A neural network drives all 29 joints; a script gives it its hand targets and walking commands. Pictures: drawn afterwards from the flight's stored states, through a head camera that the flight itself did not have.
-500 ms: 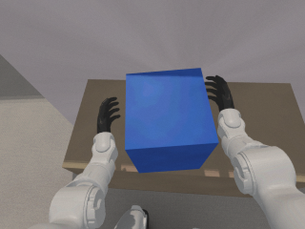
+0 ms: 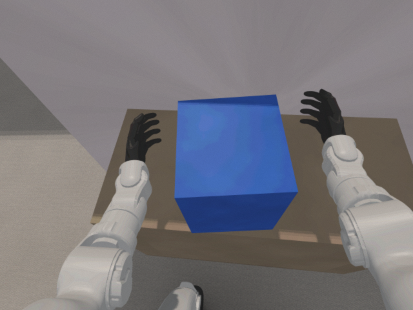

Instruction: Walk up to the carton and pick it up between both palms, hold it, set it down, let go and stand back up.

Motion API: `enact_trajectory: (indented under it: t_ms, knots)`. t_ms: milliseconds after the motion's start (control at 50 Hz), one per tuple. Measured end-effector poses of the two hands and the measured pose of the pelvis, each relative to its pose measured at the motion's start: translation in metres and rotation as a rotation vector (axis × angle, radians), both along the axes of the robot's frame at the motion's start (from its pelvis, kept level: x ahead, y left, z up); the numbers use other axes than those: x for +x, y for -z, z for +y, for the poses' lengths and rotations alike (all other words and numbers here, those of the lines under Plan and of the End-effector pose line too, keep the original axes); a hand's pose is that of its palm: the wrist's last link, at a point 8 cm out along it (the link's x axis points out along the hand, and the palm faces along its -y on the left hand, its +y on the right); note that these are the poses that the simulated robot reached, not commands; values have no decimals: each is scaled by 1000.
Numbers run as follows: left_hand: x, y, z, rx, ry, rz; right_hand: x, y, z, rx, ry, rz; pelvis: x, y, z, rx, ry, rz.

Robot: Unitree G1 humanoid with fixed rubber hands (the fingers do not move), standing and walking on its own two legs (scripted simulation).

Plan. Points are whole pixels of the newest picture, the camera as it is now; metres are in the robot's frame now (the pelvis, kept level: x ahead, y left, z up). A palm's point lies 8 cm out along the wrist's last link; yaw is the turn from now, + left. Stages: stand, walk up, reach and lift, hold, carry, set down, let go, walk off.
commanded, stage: set down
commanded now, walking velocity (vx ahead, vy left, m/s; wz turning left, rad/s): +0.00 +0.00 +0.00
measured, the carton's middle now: (229, 171) +0.41 +0.05 -0.06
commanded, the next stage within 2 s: none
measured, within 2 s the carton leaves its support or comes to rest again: neither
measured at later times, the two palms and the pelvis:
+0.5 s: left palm (112, 124) +0.37 +0.25 +0.13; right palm (358, 91) +0.47 -0.13 +0.16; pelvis +0.00 -0.01 +0.04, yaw +2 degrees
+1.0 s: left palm (115, 160) +0.32 +0.24 +0.09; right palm (356, 139) +0.42 -0.15 +0.10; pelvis +0.01 -0.01 +0.04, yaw +3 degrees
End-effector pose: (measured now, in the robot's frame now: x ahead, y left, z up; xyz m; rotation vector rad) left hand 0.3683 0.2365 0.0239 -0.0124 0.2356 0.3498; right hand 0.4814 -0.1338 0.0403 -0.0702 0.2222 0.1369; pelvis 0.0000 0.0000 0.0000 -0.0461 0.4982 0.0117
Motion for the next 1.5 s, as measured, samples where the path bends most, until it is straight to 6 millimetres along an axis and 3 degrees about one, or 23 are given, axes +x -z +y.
enact_trajectory:
  t_ms: [160, 260, 620, 760, 980, 1180, 1500]
  knots:
    - [4, -47, 0, -21, -1, -23, 8, -60, -5, -11, -10, -20, 5, -19, -3, 16, 0, -98]
    - [2, -70, 1, -13, -1, -30, 4, -85, -2, -7, -12, -6, 6, -28, -5, 20, -11, -163]
    - [-5, -117, 12, 2, -10, -19, -14, -126, -3, -2, -23, 27, -3, -40, -11, 30, -33, -282]
    - [-14, -108, 9, 0, -2, -4, -26, -115, -5, -19, -36, 33, 0, -44, -11, 36, -36, -325]
    - [-49, -66, 2, 10, -13, 33, -58, -64, -17, -14, -33, 57, 6, -45, -8, 37, -37, -345]
    - [-64, -59, -6, 15, 1, 12, -77, -50, -26, -7, -40, 28, 10, -46, -10, 43, -40, -361]
    - [-99, -31, -18, 5, -6, 30, -133, -17, -44, 4, -20, 38, 14, -46, -15, 56, -31, -419]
